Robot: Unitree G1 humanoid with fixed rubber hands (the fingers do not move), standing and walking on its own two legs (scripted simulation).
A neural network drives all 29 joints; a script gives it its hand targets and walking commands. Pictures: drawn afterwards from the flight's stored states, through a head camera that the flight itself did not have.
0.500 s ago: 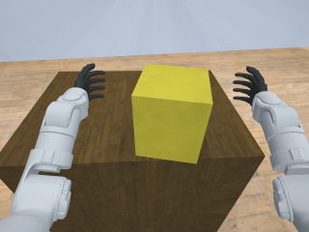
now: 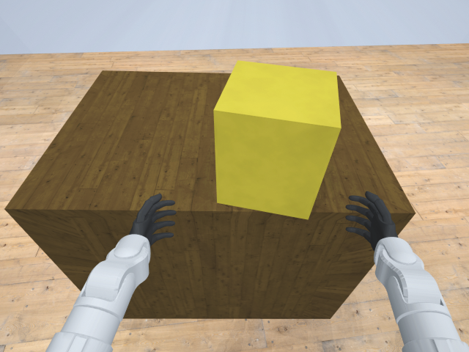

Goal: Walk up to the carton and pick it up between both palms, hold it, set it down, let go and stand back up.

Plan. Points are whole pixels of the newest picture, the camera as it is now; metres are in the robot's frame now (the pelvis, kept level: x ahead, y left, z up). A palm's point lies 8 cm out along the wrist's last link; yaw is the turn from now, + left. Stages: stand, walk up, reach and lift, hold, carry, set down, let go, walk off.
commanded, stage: set down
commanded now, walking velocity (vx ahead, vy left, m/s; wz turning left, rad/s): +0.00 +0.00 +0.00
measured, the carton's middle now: (273, 141) +0.51 -0.06 +0.09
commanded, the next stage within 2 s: let go in 1.82 s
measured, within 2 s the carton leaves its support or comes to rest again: neither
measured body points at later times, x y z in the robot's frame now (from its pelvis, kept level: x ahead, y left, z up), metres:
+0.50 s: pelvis +0.00 +0.01 +0.00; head -0.02 +0.00 +0.44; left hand +0.26 +0.20 +0.03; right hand +0.32 -0.22 +0.04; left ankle +0.05 +0.14 -0.74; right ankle +0.09 -0.09 -0.74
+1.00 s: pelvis +0.06 +0.01 +0.01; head +0.04 +0.01 +0.46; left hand +0.20 +0.25 -0.01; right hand +0.28 -0.21 +0.00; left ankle +0.05 +0.14 -0.74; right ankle +0.08 -0.09 -0.74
